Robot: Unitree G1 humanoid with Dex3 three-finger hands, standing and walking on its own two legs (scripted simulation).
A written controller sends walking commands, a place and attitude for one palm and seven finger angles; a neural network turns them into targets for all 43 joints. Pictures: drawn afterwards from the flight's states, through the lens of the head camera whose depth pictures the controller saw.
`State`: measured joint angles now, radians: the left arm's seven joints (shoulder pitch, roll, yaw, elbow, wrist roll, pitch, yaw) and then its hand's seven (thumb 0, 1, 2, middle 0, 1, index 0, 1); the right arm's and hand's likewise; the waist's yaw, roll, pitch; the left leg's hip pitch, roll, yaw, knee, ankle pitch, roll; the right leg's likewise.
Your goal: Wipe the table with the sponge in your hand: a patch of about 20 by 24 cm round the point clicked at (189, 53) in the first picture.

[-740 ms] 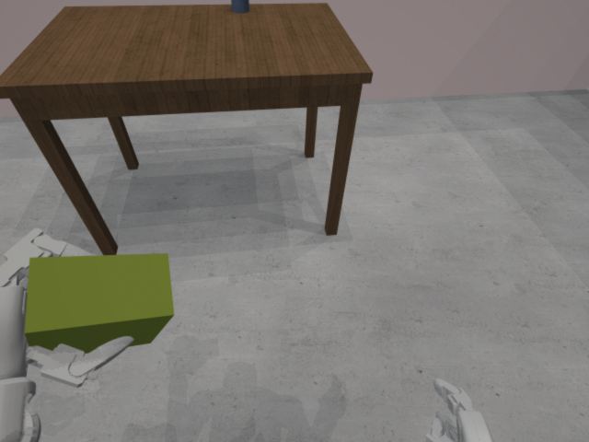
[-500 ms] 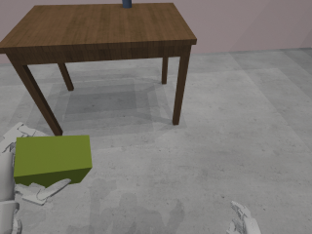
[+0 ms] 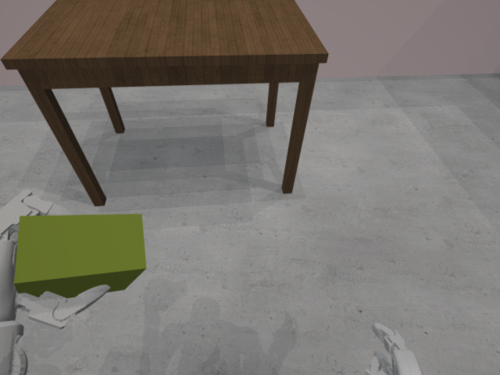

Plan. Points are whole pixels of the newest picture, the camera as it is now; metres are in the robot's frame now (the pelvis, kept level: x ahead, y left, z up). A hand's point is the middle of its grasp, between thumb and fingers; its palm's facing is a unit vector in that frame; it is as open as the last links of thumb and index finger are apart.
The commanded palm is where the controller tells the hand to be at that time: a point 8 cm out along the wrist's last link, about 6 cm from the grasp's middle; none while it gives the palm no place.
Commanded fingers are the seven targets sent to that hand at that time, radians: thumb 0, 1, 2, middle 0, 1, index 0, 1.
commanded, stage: walk to a spot facing it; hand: left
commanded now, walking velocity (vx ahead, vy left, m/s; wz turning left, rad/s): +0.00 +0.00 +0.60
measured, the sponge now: (99, 258) +0.23 +0.20 +0.14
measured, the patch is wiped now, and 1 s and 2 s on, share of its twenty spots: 0.00 0.00 0.00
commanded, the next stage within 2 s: none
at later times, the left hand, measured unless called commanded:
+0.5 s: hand out of the picture +0.17 +0.31 +0.16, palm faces +0.62 -0.69 -0.37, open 10.7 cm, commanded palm +0.10 +0.33 +0.18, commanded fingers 0.00 0.10 1.30 -1.20 -1.60 -1.20 -1.60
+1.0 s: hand (8, 256) +0.21 +0.29 +0.16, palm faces +0.71 -0.52 -0.48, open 10.7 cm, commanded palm +0.14 +0.30 +0.18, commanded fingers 0.00 0.10 1.30 -1.20 -1.60 -1.20 -1.60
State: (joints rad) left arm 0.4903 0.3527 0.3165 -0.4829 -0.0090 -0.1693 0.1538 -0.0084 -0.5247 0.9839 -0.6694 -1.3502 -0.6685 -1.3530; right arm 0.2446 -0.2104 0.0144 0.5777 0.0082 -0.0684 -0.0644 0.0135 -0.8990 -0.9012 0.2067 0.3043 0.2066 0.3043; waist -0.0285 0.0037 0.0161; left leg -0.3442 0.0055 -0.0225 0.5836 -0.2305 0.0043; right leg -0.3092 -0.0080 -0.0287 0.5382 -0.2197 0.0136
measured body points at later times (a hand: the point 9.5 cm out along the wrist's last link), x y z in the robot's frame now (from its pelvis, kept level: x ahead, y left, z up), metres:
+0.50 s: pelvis +0.02 +0.02 -0.02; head +0.03 +0.04 +0.43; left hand +0.13 +0.34 +0.18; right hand +0.24 -0.18 -0.09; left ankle +0.03 +0.13 -0.73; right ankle +0.03 -0.13 -0.68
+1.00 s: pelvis +0.15 -0.02 +0.01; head +0.18 -0.03 +0.46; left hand +0.17 +0.31 +0.19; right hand +0.41 -0.15 -0.10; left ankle +0.07 +0.11 -0.63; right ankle +0.16 -0.10 -0.73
